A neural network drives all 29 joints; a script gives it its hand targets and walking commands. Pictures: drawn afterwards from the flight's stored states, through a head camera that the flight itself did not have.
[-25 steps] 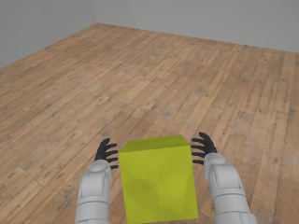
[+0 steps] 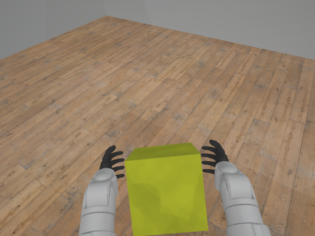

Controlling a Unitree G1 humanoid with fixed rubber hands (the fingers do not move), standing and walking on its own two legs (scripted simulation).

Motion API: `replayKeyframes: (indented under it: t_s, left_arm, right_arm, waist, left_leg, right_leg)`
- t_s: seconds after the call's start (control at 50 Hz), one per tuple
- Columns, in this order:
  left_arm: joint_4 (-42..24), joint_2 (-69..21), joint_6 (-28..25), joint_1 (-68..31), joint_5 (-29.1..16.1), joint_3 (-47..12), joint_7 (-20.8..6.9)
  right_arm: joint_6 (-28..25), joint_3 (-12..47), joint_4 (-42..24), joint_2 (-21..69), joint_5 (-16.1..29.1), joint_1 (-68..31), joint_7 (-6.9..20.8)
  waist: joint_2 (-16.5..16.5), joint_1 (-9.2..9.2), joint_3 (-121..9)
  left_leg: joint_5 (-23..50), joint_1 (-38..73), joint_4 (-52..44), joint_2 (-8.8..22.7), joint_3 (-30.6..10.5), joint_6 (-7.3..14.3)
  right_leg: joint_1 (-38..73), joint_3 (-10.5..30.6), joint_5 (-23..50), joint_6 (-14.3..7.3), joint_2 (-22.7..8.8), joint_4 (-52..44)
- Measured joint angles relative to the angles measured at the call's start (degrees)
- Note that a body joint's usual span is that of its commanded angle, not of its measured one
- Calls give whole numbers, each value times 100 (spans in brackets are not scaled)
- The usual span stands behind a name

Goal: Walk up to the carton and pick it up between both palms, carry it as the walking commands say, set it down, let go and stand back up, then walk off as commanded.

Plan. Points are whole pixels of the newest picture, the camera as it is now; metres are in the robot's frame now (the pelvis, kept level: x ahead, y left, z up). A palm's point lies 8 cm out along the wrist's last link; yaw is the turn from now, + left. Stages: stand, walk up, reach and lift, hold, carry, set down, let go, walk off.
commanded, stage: carry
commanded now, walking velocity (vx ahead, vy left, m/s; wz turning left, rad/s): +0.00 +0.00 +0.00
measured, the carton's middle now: (166, 182) +0.33 +0.00 -0.12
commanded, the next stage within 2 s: hold in 0.94 s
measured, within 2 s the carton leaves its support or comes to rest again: neither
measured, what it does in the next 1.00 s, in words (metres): stands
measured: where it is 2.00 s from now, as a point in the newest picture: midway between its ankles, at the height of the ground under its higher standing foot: outside the picture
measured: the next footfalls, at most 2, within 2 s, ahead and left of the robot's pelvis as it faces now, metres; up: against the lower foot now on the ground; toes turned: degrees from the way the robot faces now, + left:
none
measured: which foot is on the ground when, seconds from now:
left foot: down 0.00-1.00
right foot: down 0.00-1.00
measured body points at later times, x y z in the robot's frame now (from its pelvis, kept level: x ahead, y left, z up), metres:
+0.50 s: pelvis +0.02 +0.00 +0.00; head +0.02 +0.00 +0.45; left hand +0.32 +0.15 +0.01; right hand +0.32 -0.16 +0.02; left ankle +0.04 +0.10 -0.72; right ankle +0.08 -0.07 -0.72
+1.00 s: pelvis +0.02 +0.00 +0.00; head +0.03 +0.00 +0.45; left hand +0.32 +0.15 +0.02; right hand +0.32 -0.15 +0.02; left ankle +0.04 +0.10 -0.72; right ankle +0.08 -0.07 -0.72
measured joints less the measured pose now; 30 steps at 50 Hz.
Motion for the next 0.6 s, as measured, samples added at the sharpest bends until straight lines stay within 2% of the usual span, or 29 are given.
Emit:
replayKeyframes:
  t_s: [0.6]
  left_arm:
    - [-103,0,32,0,0,-114,0]
  right_arm:
    - [4,0,-362,0,0,99,25]
  waist:
    - [0,-66,0]
  left_leg:
    - [-132,18,-95,0,-1,7]
  right_leg:
    - [0,9,-148,7,15,-59]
